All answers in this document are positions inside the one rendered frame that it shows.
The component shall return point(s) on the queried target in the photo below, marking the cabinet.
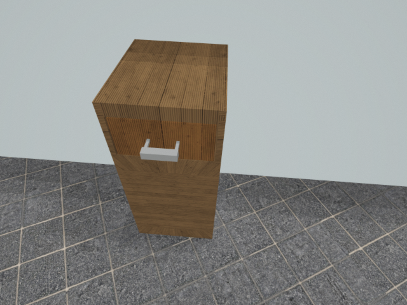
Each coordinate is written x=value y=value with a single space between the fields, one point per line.
x=169 y=81

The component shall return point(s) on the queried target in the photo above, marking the handle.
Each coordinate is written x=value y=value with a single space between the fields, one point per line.
x=159 y=154

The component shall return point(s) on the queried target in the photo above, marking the drawer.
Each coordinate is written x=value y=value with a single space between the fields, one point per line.
x=197 y=140

